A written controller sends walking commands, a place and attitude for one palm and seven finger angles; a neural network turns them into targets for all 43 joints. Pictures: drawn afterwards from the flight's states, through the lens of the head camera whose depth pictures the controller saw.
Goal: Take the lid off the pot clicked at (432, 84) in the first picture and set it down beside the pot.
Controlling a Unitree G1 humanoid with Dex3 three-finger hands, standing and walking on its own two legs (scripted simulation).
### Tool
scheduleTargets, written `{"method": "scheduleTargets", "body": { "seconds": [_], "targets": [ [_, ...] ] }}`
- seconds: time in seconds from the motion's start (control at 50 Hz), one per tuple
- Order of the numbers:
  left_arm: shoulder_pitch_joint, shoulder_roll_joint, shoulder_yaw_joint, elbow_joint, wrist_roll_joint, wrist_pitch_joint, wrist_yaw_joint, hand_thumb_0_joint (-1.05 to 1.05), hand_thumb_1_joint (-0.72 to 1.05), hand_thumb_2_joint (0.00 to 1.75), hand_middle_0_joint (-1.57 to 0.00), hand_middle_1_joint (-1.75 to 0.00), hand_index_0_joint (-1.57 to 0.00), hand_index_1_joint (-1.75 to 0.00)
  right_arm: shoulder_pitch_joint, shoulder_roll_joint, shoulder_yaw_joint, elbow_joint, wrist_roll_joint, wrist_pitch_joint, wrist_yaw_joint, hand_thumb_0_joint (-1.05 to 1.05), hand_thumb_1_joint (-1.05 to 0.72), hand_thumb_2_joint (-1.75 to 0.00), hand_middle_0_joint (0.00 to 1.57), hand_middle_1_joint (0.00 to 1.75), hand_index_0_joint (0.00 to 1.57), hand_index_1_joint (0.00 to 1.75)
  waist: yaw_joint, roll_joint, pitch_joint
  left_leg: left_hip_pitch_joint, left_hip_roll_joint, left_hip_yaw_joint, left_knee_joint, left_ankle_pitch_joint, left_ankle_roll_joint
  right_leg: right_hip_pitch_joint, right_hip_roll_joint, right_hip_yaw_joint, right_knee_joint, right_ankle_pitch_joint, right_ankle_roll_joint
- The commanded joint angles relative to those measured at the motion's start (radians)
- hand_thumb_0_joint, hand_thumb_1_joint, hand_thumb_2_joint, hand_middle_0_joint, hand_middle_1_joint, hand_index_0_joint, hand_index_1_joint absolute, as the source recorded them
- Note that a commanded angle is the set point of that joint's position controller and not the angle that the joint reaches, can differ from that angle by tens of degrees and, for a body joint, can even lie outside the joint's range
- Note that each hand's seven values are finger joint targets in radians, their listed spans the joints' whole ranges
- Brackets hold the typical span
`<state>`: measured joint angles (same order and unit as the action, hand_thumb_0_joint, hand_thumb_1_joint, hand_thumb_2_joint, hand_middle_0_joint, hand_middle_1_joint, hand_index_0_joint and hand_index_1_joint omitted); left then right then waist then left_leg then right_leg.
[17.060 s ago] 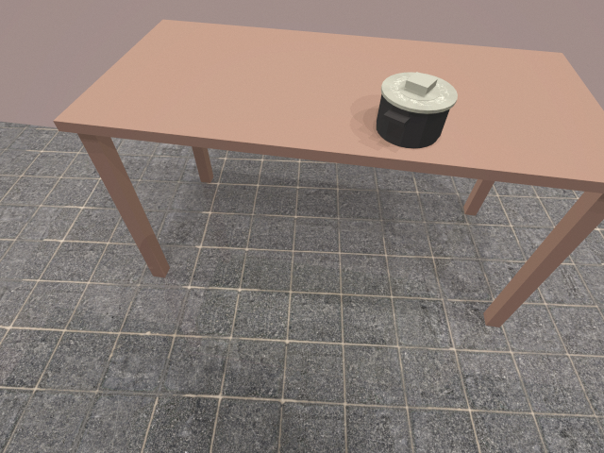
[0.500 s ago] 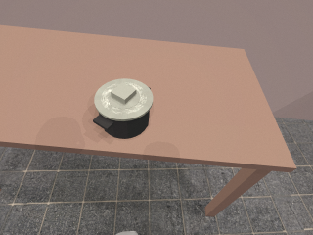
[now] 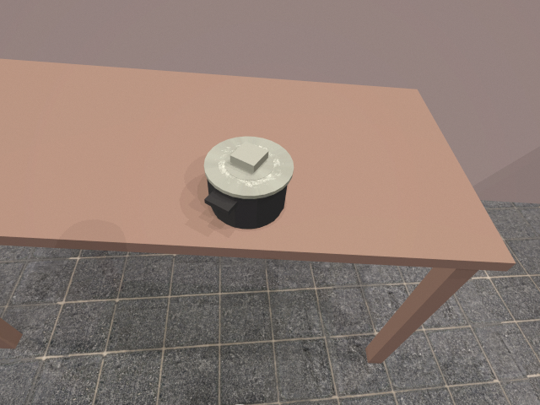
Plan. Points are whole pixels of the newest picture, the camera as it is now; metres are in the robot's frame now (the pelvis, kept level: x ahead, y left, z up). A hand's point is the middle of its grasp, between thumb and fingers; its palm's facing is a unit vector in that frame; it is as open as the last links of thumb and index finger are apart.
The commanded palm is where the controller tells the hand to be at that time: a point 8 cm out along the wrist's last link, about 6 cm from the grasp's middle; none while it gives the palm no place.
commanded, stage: come to a stop and stand still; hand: left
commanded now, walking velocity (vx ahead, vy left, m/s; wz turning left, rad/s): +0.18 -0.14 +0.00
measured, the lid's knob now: (249, 156) +0.52 +0.07 +0.08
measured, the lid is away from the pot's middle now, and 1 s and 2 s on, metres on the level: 0.00 0.00 0.00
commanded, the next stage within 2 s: look again from close up in 0.48 s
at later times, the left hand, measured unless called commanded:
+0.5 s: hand out of the picture +0.08 +0.22 -0.16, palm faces -0.07 -0.98 -0.18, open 7.3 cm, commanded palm none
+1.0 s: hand out of the picture +0.05 +0.16 -0.17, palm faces +0.00 -0.98 -0.22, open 7.3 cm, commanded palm none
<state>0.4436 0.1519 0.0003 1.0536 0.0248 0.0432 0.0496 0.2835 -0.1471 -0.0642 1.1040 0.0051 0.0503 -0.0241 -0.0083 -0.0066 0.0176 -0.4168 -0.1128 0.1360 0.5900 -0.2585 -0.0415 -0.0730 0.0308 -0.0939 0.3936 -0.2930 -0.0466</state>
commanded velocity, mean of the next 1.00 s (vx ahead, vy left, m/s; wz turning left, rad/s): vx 0.05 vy -0.06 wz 0.00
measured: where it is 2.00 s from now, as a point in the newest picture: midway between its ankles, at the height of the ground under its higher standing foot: outside the picture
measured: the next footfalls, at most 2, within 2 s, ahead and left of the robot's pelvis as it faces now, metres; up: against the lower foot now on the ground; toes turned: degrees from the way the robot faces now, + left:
left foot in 0.14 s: +0.05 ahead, +0.11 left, +0.00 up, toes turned -1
right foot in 0.62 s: +0.03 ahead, -0.11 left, +0.00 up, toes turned -5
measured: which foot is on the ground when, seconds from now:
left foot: up 0.00-0.12, down 0.14-1.00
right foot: down 0.00-0.14, up 0.16-0.60, down 0.62-1.00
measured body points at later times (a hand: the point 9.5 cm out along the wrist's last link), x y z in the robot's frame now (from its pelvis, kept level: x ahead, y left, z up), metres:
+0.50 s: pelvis -0.02 +0.04 +0.01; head -0.02 +0.07 +0.46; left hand +0.09 +0.27 -0.15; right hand -0.08 -0.14 -0.14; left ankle +0.01 +0.11 -0.74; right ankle -0.03 -0.11 -0.68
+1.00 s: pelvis +0.04 -0.01 +0.00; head +0.05 -0.03 +0.45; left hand +0.05 +0.21 -0.16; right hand +0.08 -0.24 -0.16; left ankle +0.01 +0.11 -0.74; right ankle -0.01 -0.11 -0.74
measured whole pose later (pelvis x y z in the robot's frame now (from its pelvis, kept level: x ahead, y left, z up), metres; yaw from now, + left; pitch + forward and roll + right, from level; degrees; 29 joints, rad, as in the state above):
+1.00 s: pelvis +0.04 -0.01 +0.00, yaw -2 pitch +1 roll +0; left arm 0.32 0.14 -0.02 1.07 0.01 -0.04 0.05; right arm 0.23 -0.18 0.00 1.04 -0.01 -0.01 -0.03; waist 0.00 0.03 0.00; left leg -0.21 0.01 0.03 0.54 -0.34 -0.01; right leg -0.19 -0.01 -0.06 0.55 -0.37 -0.02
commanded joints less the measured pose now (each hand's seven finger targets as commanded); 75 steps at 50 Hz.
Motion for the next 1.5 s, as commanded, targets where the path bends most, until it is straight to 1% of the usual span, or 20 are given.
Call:
{"method": "scheduleTargets", "body": {
  "seconds": [0.0, 0.02, 0.08, 0.1, 0.12, 0.14, 0.16, 0.18, 0.24, 0.3, 0.46, 0.54, 0.56, 0.58, 0.62, 0.66, 0.74, 0.88, 1.0, 1.48],
  "targets": [
    [-0.375, 0.115, 0.015, -0.156, -0.003, -0.070, 0.025, 0.00, 0.90, 0.90, -0.20, -0.30, -0.20, -0.30, 0.243, -0.103, -0.038, -0.007, -0.010, -0.019, 0.018, 0.00, -0.90, -0.90, 0.20, 0.30, 0.20, 0.30, -0.206, -0.100, 0.123, 0.156, 0.175, -0.234, 0.687, -0.191, 0.046, -0.485, -0.303, 0.206, -0.262, -0.030, -0.181],
    [-0.339, 0.121, 0.012, -0.153, 0.000, -0.071, 0.013, 0.00, 0.90, 0.90, -0.20, -0.30, -0.20, -0.30, 0.264, -0.072, -0.032, -0.014, -0.004, -0.025, 0.023, 0.00, -0.90, -0.90, 0.20, 0.30, 0.20, 0.30, -0.204, -0.004, 0.140, 0.114, 0.152, -0.163, 0.532, -0.181, 0.055, -0.411, -0.247, 0.152, -0.226, 0.003, -0.160],
    [-0.090, 0.137, 0.030, -0.060, 0.002, -0.068, 0.001, 0.00, 0.90, 0.90, -0.20, -0.30, -0.20, -0.30, 0.193, -0.015, 0.004, -0.023, -0.023, -0.073, 0.019, 0.00, -0.90, -0.90, 0.20, 0.30, 0.20, 0.30, -0.039, 0.053, 0.117, 0.189, 0.132, -0.058, -0.149, -0.104, 0.069, -0.265, -0.156, 0.160, 0.120, -0.099, -0.111],
    [-0.041, 0.104, 0.028, -0.050, -0.006, -0.060, -0.007, 0.00, 0.90, 0.90, -0.20, -0.30, -0.20, -0.30, 0.235, -0.043, 0.010, -0.014, -0.021, -0.088, 0.008, 0.00, -0.90, -0.90, 0.20, 0.30, 0.20, 0.30, -0.027, 0.173, 0.088, 0.259, 0.177, -0.172, -0.267, -0.078, 0.084, -0.316, -0.080, 0.126, 0.325, -0.144, -0.071],
    [-0.033, 0.061, 0.019, -0.061, -0.006, -0.063, -0.021, 0.00, 0.90, 0.90, -0.20, -0.30, -0.20, -0.30, 0.248, -0.078, -0.003, -0.015, -0.025, -0.094, -0.001, 0.00, -0.90, -0.90, 0.20, 0.30, 0.20, 0.30, -0.025, 0.295, 0.085, 0.302, 0.330, -0.423, -0.317, -0.090, 0.135, -0.480, 0.006, 0.050, 0.515, -0.252, -0.014],
    [-0.048, 0.064, 0.022, -0.088, -0.006, -0.052, -0.021, 0.00, 0.90, 0.90, -0.20, -0.30, -0.20, -0.30, 0.285, -0.139, -0.010, -0.038, -0.029, -0.085, -0.008, 0.00, -0.90, -0.90, 0.20, 0.30, 0.20, 0.30, -0.041, 0.252, 0.052, 0.219, 0.446, -0.601, -0.393, -0.244, 0.215, -0.512, 0.012, 0.098, 0.696, -0.266, -0.003],
    [-0.089, 0.082, 0.031, -0.122, -0.004, -0.049, -0.028, 0.00, 0.90, 0.90, -0.20, -0.30, -0.20, -0.30, 0.237, -0.170, -0.014, -0.073, -0.035, -0.073, -0.011, 0.00, -0.90, -0.90, 0.20, 0.30, 0.20, 0.30, -0.023, 0.149, 0.048, 0.090, 0.461, -0.629, -0.423, -0.358, 0.248, -0.467, -0.020, 0.132, 0.781, -0.232, -0.007],
    [-0.121, 0.074, 0.028, -0.095, 0.007, -0.033, -0.020, 0.00, 0.90, 0.90, -0.20, -0.30, -0.20, -0.30, 0.177, -0.112, 0.004, -0.056, -0.033, -0.082, -0.008, 0.00, -0.90, -0.90, 0.20, 0.30, 0.20, 0.30, 0.017, 0.187, 0.067, 0.034, 0.419, -0.705, -0.472, -0.450, 0.195, -0.492, -0.036, 0.183, 0.825, -0.136, 0.000],
    [-0.122, 0.087, 0.030, -0.095, 0.010, -0.034, -0.027, 0.00, 0.90, 0.90, -0.20, -0.30, -0.20, -0.30, 0.116, -0.089, 0.009, -0.077, -0.026, -0.104, -0.013, 0.00, -0.90, -0.90, 0.20, 0.30, 0.20, 0.30, 0.051, 0.053, 0.112, -0.017, 0.384, -0.571, -0.468, -0.387, 0.199, -0.508, -0.058, 0.181, 0.849, -0.035, 0.015],
    [-0.133, 0.073, 0.027, -0.090, 0.008, -0.027, -0.033, 0.00, 0.90, 0.90, -0.20, -0.30, -0.20, -0.30, 0.166, -0.072, 0.005, -0.058, -0.023, -0.111, -0.011, 0.00, -0.90, -0.90, 0.20, 0.30, 0.20, 0.30, 0.025, 0.078, 0.074, 0.051, 0.334, -0.420, -0.430, -0.309, 0.192, -0.515, -0.054, 0.134, 0.814, -0.010, 0.030],
    [-0.254, 0.045, 0.020, -0.165, 0.001, -0.032, -0.038, 0.00, 0.90, 0.90, -0.20, -0.30, -0.20, -0.30, 0.228, -0.065, -0.004, -0.058, -0.030, -0.094, -0.004, 0.00, -0.90, -0.90, 0.20, 0.30, 0.20, 0.30, -0.040, 0.091, 0.056, 0.134, 0.341, -0.377, -0.414, -0.213, 0.206, -0.402, -0.076, 0.072, 0.380, -0.141, 0.046],
    [-0.161, 0.045, 0.020, -0.115, -0.010, -0.049, -0.026, 0.00, 0.90, 0.90, -0.20, -0.30, -0.20, -0.30, 0.199, -0.052, 0.003, -0.053, -0.017, -0.091, -0.001, 0.00, -0.90, -0.90, 0.20, 0.30, 0.20, 0.30, -0.002, 0.052, -0.001, 0.073, 0.278, -0.301, -0.296, -0.113, 0.145, -0.106, -0.050, 0.059, 0.021, 0.040, 0.044],
    [-0.086, 0.127, 0.028, -0.040, 0.012, -0.038, 0.005, 0.00, 0.90, 0.90, -0.20, -0.30, -0.20, -0.30, 0.038, -0.175, -0.003, -0.114, -0.013, -0.075, -0.002, 0.00, -0.90, -0.90, 0.20, 0.30, 0.20, 0.30, 0.043, 0.044, 0.054, 0.020, 0.218, -0.120, -0.174, -0.098, 0.078, -0.126, -0.062, 0.037, 0.103, 0.090, 0.038],
    [-0.101, 0.147, 0.023, -0.088, 0.004, -0.042, -0.001, 0.00, 0.90, 0.90, -0.20, -0.30, -0.20, -0.30, 0.001, -0.085, 0.015, -0.163, -0.032, -0.058, 0.012, 0.00, -0.90, -0.90, 0.20, 0.30, 0.20, 0.30, 0.042, 0.015, 0.043, -0.067, 0.157, -0.136, -0.081, -0.317, 0.065, -0.201, -0.118, 0.148, 0.016, -0.278, 0.001],
    [-0.140, 0.150, 0.024, -0.106, 0.000, -0.057, -0.013, 0.00, 0.90, 0.90, -0.20, -0.30, -0.20, -0.30, 0.061, -0.040, 0.029, -0.161, -0.040, -0.063, 0.025, 0.00, -0.90, -0.90, 0.20, 0.30, 0.20, 0.30, -0.010, 0.149, -0.017, 0.075, 0.134, -0.138, -0.073, -0.210, 0.065, -0.296, -0.180, 0.175, 0.024, -0.313, -0.058],
    [-0.137, 0.111, 0.025, -0.100, -0.004, -0.072, -0.011, 0.00, 0.90, 0.90, -0.20, -0.30, -0.20, -0.30, 0.098, -0.061, 0.030, -0.141, -0.036, -0.069, 0.018, 0.00, -0.90, -0.90, 0.20, 0.30, 0.20, 0.30, -0.028, 0.063, -0.082, 0.111, 0.191, -0.211, -0.085, -0.101, 0.087, -0.253, -0.109, 0.136, 0.106, -0.172, -0.030],
    [-0.132, 0.085, 0.008, -0.065, -0.012, -0.085, -0.006, 0.00, 0.90, 0.90, -0.20, -0.30, -0.20, -0.30, 0.071, -0.074, 0.043, -0.134, -0.024, -0.079, 0.006, 0.00, -0.90, -0.90, 0.20, 0.30, 0.20, 0.30, -0.021, -0.056, -0.011, 0.132, 0.187, -0.199, -0.051, 0.150, 0.082, -0.208, -0.137, 0.154, 0.085, 0.160, -0.016],
    [-0.067, 0.115, 0.008, -0.022, -0.017, -0.098, 0.004, 0.00, 0.90, 0.90, -0.20, -0.30, -0.20, -0.30, 0.042, -0.093, 0.054, -0.091, -0.016, -0.078, -0.007, 0.00, -0.90, -0.90, 0.20, 0.30, 0.20, 0.30, -0.014, -0.048, -0.020, 0.223, 0.196, -0.172, -0.061, 0.287, 0.059, -0.118, -0.166, 0.156, 0.094, 0.549, -0.004],
    [-0.048, 0.131, 0.011, -0.014, -0.015, -0.095, 0.007, 0.00, 0.90, 0.90, -0.20, -0.30, -0.20, -0.30, 0.003, -0.096, 0.056, -0.073, -0.012, -0.075, -0.010, 0.00, -0.90, -0.90, 0.20, 0.30, 0.20, 0.30, -0.006, -0.045, -0.046, 0.252, 0.194, -0.158, -0.090, 0.271, 0.051, -0.054, -0.178, 0.151, 0.076, 0.637, 0.009],
    [-0.066, 0.121, 0.009, -0.016, -0.016, -0.072, -0.005, 0.00, 0.90, 0.90, -0.20, -0.30, -0.20, -0.30, 0.016, -0.080, 0.065, -0.023, -0.012, -0.075, -0.010, 0.00, -0.90, -0.90, 0.20, 0.30, 0.20, 0.30, 0.017, 0.025, 0.044, 0.240, 0.204, -0.186, -0.193, 0.207, 0.059, -0.076, -0.157, 0.122, -0.021, 0.275, 0.011]
  ]
}}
